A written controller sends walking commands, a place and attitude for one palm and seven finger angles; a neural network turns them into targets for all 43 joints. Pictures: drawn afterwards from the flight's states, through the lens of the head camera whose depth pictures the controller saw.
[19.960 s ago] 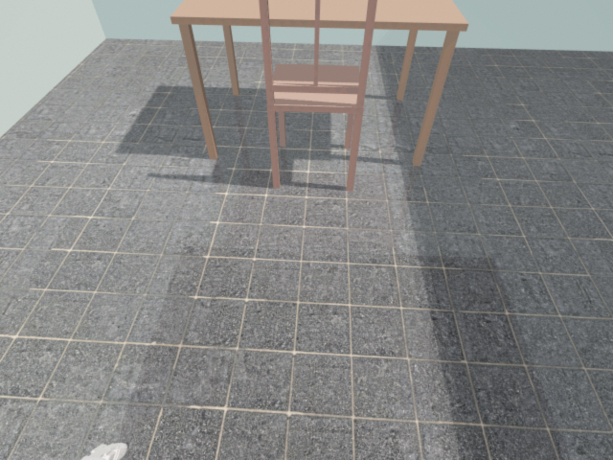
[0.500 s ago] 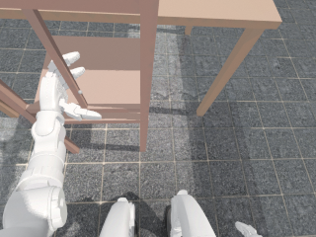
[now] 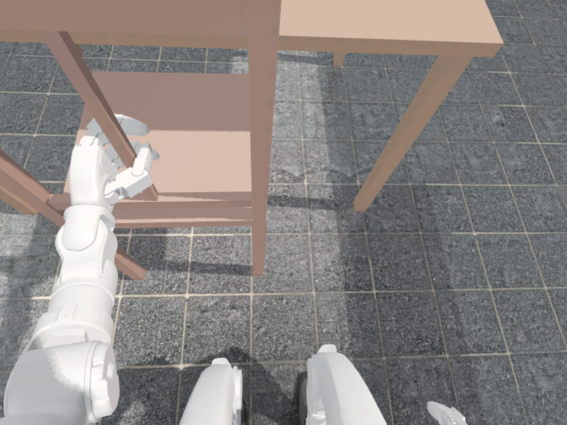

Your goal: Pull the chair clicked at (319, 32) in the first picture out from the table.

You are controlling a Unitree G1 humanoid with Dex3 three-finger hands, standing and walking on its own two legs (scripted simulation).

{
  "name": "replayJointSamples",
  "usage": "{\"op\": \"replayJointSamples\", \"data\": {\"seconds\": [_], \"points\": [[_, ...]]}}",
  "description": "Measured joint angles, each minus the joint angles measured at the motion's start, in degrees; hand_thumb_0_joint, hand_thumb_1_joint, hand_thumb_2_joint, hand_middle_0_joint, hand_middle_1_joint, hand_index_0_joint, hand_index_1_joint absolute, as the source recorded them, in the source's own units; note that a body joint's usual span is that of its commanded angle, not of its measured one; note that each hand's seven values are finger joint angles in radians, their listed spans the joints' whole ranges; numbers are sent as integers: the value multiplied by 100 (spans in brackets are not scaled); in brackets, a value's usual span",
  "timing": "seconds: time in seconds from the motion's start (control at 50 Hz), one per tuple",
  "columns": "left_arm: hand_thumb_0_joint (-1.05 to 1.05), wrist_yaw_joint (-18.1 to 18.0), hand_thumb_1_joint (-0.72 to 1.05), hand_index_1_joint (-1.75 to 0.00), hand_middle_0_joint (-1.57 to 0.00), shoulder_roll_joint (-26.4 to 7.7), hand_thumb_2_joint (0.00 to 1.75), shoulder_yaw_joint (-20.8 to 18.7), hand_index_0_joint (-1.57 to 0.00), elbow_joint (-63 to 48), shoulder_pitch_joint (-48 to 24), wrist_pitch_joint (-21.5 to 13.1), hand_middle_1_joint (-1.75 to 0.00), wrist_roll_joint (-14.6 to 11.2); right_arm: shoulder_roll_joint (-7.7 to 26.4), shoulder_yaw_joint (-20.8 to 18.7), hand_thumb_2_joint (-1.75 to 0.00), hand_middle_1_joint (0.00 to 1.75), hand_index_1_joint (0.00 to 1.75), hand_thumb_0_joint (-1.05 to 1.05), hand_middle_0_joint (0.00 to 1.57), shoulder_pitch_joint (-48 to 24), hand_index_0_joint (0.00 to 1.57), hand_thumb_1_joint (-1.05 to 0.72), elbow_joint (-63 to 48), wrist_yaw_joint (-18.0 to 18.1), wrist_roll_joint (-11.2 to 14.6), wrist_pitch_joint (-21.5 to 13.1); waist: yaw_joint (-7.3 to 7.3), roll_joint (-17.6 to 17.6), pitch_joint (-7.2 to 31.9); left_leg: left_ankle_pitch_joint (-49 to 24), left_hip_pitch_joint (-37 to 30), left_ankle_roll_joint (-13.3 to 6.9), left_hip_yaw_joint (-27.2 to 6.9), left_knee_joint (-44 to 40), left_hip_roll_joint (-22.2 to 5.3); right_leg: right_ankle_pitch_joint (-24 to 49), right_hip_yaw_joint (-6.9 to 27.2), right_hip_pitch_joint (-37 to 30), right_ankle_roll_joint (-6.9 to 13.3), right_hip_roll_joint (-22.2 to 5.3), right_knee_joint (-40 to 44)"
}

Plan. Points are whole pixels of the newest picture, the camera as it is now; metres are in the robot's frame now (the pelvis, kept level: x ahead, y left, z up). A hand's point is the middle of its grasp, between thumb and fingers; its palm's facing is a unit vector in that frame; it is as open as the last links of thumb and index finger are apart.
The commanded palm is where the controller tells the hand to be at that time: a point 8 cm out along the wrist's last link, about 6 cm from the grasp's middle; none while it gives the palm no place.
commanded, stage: hook a spindle and tug to test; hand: left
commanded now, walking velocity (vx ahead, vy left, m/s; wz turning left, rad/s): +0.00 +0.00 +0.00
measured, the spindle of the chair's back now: (118, 139) +0.48 +0.21 +0.05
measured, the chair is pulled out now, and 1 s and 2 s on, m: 0.00 0.05 0.18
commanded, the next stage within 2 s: step backward, pulling the chair out in 0.60 s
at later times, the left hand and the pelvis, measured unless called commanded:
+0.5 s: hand (141, 185) +0.43 +0.18 +0.02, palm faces +0.01 -1.00 -0.02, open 5.0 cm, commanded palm +0.39 +0.22 +0.02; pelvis +0.01 +0.01 +0.01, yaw -1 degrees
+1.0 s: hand (149, 190) +0.41 +0.17 +0.04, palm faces +0.12 -0.99 -0.11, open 4.9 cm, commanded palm +0.39 +0.21 +0.03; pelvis +0.02 +0.01 +0.09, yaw +1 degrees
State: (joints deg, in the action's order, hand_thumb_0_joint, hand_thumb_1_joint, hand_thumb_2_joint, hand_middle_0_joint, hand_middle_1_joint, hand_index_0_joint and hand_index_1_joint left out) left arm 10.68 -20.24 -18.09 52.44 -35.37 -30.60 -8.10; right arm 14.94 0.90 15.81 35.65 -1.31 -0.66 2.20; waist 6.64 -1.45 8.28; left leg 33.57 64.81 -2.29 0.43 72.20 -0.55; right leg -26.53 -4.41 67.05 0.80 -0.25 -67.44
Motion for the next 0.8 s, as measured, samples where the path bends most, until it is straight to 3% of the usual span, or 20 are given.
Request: {"op": "replayJointSamples", "data": {"seconds": [0.08,0.44,0.72,0.8], "points": [[1,65,78,-144,-49,-7,85,-10,-44,-124,130,22,-144,-36,-13,3,-90,30,29,0,20,-11,21,-91,-50,-1,18,2,6,10,12,7,-45,1,13,-34,-9,-3,14,-35,0,12,28],[1,29,79,-145,-46,265,81,167,-43,-1015,909,165,-145,-205,-63,-33,-90,30,29,0,20,-64,21,-91,-214,-50,74,-99,-84,-14,66,50,-232,-38,88,-161,-6,-31,96,-192,-57,22,139],[1,-60,78,-145,-47,454,82,384,-43,-1320,1166,183,-145,-161,-92,-49,-90,30,29,0,20,-152,21,-91,-161,-3,73,-227,-206,-5,99,69,-241,-31,48,-99,38,-85,60,-214,-51,-24,54],[1,-816,77,-145,-46,356,83,713,-43,-1490,1058,1130,-139,336,-223,-46,-90,30,29,1,20,-275,21,-91,-287,347,287,192,-191,21,-490,-199,-1147,-86,65,-778,101,139,87,-1117,-112,-62,671]]}}
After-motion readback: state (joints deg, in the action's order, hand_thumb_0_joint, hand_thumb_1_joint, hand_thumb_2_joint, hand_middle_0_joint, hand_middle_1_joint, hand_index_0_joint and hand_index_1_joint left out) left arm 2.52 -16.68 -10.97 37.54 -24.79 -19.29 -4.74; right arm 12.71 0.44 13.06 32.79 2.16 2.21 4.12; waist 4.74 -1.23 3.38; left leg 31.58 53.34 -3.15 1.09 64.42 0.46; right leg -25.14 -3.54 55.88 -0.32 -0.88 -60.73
